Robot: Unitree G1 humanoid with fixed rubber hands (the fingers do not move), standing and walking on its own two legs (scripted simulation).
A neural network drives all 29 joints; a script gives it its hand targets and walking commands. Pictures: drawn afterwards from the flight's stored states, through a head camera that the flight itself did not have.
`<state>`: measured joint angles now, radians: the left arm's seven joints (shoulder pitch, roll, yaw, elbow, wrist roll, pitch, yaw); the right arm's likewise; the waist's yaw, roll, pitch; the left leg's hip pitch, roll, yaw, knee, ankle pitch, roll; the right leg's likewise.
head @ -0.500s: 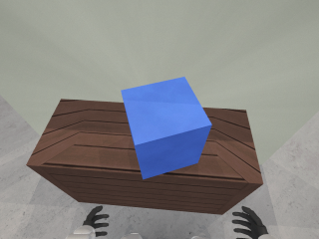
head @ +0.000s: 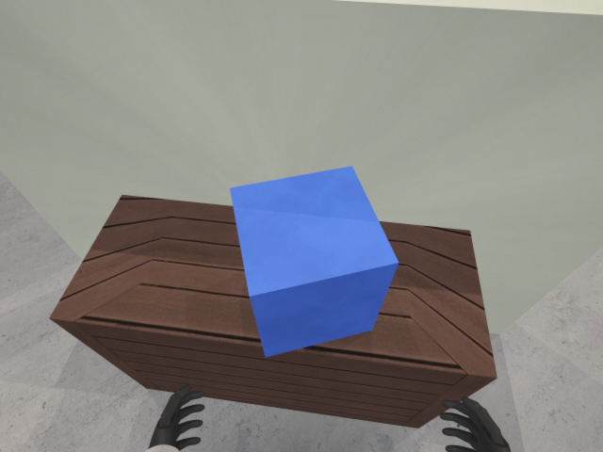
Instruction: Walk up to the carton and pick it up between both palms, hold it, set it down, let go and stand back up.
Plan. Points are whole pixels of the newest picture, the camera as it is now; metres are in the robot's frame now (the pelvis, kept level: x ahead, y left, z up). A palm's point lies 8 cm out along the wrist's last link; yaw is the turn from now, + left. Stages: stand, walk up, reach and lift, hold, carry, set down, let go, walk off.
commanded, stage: reach and lift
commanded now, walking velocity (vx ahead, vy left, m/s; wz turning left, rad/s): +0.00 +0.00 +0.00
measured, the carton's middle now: (307, 265) +0.43 +0.05 -0.09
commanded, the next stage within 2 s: none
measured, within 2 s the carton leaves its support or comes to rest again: neither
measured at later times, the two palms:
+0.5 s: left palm (165, 433) +0.15 +0.22 -0.08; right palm (509, 448) +0.16 -0.23 -0.08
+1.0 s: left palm (185, 424) +0.16 +0.19 -0.06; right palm (524, 441) +0.17 -0.25 -0.07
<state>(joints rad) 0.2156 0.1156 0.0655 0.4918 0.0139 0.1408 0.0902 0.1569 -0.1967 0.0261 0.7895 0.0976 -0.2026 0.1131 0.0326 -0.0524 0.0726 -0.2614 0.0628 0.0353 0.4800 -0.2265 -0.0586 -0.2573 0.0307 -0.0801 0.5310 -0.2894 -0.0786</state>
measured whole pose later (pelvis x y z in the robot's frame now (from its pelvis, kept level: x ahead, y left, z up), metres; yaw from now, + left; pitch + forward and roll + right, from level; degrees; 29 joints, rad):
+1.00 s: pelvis +0.01 +0.00 -0.01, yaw -1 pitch +0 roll +1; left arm 0.30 0.00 0.01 0.52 0.01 -0.33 0.22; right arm 0.15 -0.37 0.22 0.97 0.46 -0.63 0.25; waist 0.05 -0.04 -0.02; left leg -0.28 0.05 0.03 0.58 -0.31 -0.06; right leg -0.28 0.03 -0.05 0.64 -0.36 -0.07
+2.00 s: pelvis +0.01 +0.01 +0.00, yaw -2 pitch +5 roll +0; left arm -0.02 0.01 0.09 0.42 -0.03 -0.09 0.23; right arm -0.25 -0.42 0.23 0.91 0.48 -0.40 0.19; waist 0.11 -0.02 -0.04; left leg -0.33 0.07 0.03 0.46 -0.22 -0.05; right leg -0.32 0.06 -0.01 0.47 -0.25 -0.07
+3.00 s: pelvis -0.01 +0.01 +0.00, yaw -1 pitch +16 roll -1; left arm -0.51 0.06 0.15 0.47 -0.09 0.23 0.20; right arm -0.77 -0.43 0.12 0.95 0.39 -0.03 0.10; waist 0.19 0.01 -0.14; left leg -0.54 0.07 0.00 0.40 -0.13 -0.05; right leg -0.51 0.08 -0.02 0.38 -0.14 -0.07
